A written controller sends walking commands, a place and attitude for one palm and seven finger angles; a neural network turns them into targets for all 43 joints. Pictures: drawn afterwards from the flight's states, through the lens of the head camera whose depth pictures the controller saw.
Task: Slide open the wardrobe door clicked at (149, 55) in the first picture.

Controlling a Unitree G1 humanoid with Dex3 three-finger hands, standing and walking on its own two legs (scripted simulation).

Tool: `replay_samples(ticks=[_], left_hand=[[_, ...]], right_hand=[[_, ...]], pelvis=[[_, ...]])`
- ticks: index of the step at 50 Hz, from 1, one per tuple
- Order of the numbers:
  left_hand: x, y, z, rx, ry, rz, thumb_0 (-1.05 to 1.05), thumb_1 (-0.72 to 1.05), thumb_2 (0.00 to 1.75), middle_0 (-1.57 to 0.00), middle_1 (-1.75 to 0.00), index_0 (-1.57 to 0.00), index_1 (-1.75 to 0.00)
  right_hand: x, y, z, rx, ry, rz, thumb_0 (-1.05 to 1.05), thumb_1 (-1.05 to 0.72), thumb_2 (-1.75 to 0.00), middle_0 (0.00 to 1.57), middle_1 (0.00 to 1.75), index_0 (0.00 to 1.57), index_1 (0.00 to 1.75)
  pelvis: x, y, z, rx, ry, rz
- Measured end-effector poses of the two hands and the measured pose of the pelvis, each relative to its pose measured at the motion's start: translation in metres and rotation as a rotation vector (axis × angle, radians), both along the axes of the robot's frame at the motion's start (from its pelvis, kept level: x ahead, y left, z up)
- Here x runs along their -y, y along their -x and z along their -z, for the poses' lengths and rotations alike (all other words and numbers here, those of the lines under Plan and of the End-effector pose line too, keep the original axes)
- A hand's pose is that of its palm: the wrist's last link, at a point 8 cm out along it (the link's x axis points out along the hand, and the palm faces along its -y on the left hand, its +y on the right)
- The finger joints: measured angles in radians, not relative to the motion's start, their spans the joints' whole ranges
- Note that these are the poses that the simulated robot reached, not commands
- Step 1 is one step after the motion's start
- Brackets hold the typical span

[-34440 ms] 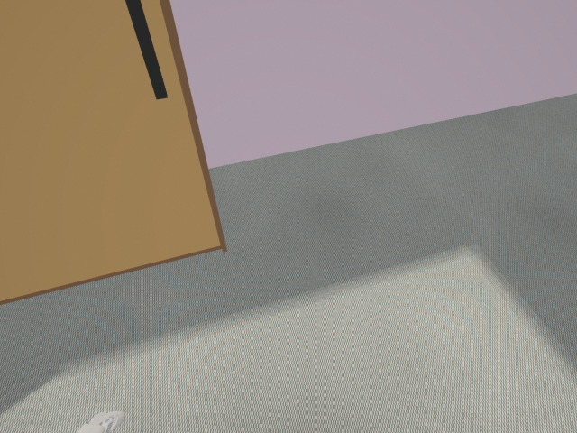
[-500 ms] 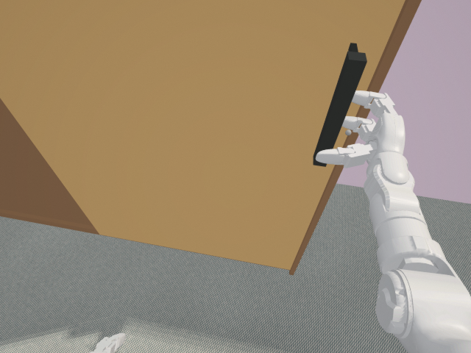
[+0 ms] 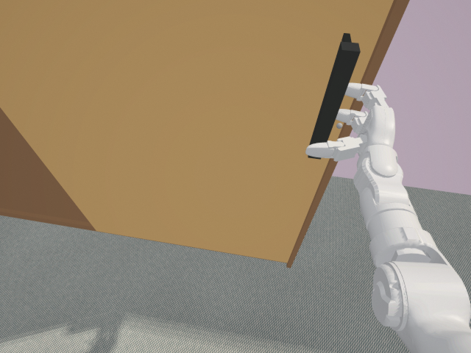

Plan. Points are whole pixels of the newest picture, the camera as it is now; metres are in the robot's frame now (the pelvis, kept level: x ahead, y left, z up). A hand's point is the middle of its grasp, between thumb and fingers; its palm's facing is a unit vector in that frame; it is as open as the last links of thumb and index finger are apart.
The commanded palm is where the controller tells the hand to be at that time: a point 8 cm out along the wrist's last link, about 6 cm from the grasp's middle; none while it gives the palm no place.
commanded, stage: slide the fingers in behind the handle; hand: right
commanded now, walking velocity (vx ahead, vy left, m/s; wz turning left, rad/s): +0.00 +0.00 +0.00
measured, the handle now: (328, 102) +0.55 -0.11 +0.14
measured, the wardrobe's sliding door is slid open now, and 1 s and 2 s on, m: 0.00 0.00 0.00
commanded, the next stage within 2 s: loosen the grip on the handle in 0.08 s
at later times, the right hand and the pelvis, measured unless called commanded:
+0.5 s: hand (323, 108) +0.49 -0.09 +0.17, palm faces +0.09 +0.99 +0.04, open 14.3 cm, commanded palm +0.45 -0.13 +0.15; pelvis -0.02 +0.00 -0.01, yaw +2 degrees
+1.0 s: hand (335, 116) +0.50 -0.11 +0.14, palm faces +0.09 +1.00 +0.01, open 14.2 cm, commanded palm +0.46 -0.18 +0.14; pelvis -0.01 +0.00 -0.01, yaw +2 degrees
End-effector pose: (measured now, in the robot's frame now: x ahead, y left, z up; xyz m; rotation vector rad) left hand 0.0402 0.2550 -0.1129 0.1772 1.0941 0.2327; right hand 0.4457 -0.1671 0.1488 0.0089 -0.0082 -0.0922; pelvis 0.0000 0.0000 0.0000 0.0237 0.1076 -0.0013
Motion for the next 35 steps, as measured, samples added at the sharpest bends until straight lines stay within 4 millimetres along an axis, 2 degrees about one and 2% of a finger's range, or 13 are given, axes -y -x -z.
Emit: replay_samples(ticks=[9, 12, 14, 18, 22, 31, 35], left_hand=[[0.006, -0.013, 0.001, 0.027, 0.005, 0.045, 0.01, 0.91, 0.89, -0.2, -0.3, -0.2, -0.3], [0.004, -0.017, -0.006, 0.086, -0.003, 0.044, 0.01, 0.91, 0.89, -0.2, -0.3, -0.21, -0.3], [0.001, -0.016, -0.014, 0.145, -0.013, 0.044, 0.01, 0.91, 0.89, -0.2, -0.3, -0.21, -0.3], [-0.005, -0.003, -0.016, 0.168, -0.021, 0.053, 0.01, 0.91, 0.89, -0.2, -0.3, -0.21, -0.3], [-0.011, 0.018, -0.013, 0.116, -0.021, 0.045, 0.01, 0.91, 0.89, -0.2, -0.3, -0.21, -0.3], [-0.016, 0.056, -0.009, 0.012, -0.025, -0.03, 0.01, 0.91, 0.89, -0.2, -0.3, -0.2, -0.3], [-0.015, 0.063, -0.008, -0.018, -0.03, -0.059, 0.01, 0.91, 0.89, -0.2, -0.3, -0.2, -0.3]], right_hand=[[-0.003, 0.001, 0.0, 0.001, 0.01, 0.011, -0.02, 0.5, -0.3, 0.25, 1.22, 0.25, 1.23], [0.005, -0.016, -0.004, -0.077, 0.007, 0.035, -0.02, 0.5, -0.3, 0.26, 1.22, 0.26, 1.23], [0.004, -0.024, -0.013, -0.102, -0.002, 0.028, -0.02, 0.5, -0.29, 0.26, 1.22, 0.26, 1.22], [-0.015, -0.026, -0.033, -0.024, 0.002, -0.024, -0.02, 0.51, -0.28, 0.27, 1.21, 0.27, 1.22], [-0.034, -0.023, -0.024, -0.027, -0.048, -0.038, -0.02, 0.52, -0.25, 0.28, 1.2, 0.28, 1.21], [-0.016, -0.021, 0.011, -0.045, -0.016, 0.025, -0.02, 0.54, -0.21, 0.26, 1.19, 0.28, 1.19], [-0.009, -0.029, 0.011, -0.037, -0.004, 0.032, -0.02, 0.55, -0.2, 0.26, 1.18, 0.28, 1.19]], pelvis=[[0.002, 0.001, 0.002, -0.008, 0.0, 0.015], [-0.002, 0.006, 0.003, -0.012, 0.023, -0.004], [-0.003, 0.008, 0.003, -0.019, 0.021, -0.004], [-0.001, 0.012, 0.006, -0.022, 0.016, -0.015], [-0.001, 0.016, 0.008, -0.02, 0.022, -0.025], [-0.004, 0.02, 0.008, -0.035, 0.02, -0.045], [-0.005, 0.018, 0.008, -0.049, 0.013, -0.043]])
